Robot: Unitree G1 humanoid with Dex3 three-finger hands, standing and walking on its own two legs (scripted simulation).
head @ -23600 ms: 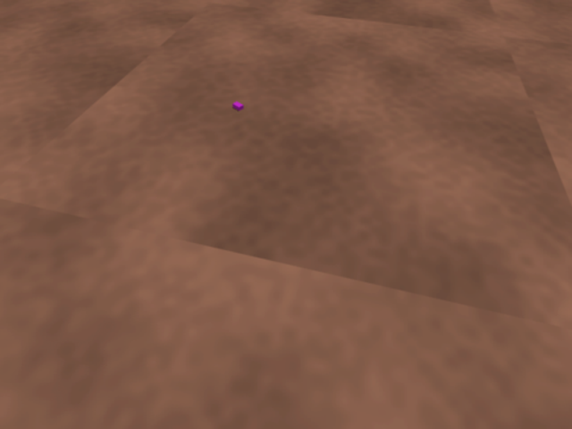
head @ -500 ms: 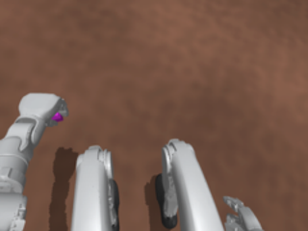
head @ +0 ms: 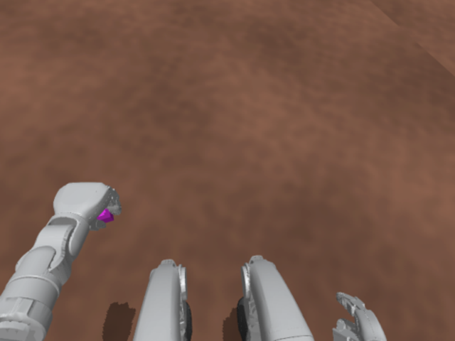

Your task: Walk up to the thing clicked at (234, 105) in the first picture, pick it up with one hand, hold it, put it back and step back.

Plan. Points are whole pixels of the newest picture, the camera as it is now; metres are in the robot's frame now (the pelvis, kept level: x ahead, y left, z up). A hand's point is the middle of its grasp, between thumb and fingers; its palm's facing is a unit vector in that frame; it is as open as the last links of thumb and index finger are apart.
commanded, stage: lift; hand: left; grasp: from above
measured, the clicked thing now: (95, 214) +0.38 +0.25 -0.13
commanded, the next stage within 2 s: go down in 0.66 s
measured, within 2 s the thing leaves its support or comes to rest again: rests again in 1.32 s
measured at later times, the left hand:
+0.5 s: hand (71, 184) +0.36 +0.23 +0.05, palm faces -0.45 -0.02 -0.89, open 5.0 cm
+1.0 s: hand (61, 164) +0.37 +0.23 +0.09, palm faces -0.47 +0.00 -0.88, open 5.9 cm
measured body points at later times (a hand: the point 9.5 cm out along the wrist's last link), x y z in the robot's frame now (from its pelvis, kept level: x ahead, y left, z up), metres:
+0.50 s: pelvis +0.04 +0.00 +0.12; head +0.11 +0.01 +0.57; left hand +0.38 +0.23 +0.10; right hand +0.14 -0.26 +0.01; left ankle +0.08 +0.10 -0.54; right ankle +0.08 -0.13 -0.54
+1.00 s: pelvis +0.07 +0.00 +0.16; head +0.12 +0.00 +0.61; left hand +0.39 +0.23 +0.14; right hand +0.18 -0.27 +0.04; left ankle +0.08 +0.10 -0.54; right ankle +0.08 -0.13 -0.54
